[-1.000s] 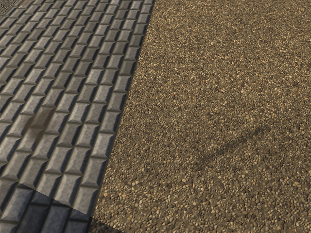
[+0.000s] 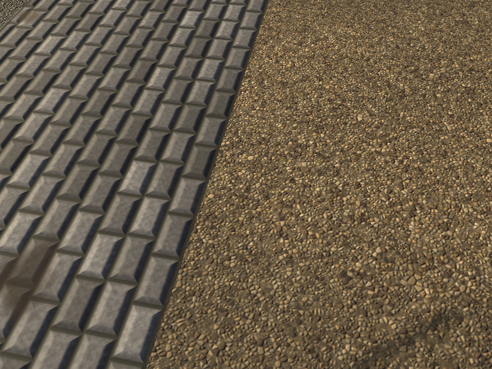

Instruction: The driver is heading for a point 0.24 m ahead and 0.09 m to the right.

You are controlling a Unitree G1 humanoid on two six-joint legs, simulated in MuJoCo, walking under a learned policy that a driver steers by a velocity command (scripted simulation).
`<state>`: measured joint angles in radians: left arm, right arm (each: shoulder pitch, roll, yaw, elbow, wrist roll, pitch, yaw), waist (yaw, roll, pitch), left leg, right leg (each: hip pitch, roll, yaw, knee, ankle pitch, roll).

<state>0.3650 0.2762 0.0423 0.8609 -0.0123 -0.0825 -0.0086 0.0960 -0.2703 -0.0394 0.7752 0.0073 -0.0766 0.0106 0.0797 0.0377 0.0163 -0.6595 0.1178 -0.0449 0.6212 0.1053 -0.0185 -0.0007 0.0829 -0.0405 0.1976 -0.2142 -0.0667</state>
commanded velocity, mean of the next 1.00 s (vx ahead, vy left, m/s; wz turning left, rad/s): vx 0.13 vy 0.00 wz -0.03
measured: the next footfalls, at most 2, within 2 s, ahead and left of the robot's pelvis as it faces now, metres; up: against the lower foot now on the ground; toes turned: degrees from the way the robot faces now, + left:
left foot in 0.12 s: +0.27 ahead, +0.15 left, +0.00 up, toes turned +0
right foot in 0.48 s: +0.26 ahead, -0.10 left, +0.00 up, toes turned -2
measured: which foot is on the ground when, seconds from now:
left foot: up 0.00-0.10, down 0.12-1.00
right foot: down 0.00-0.14, up 0.16-0.46, down 0.48-1.00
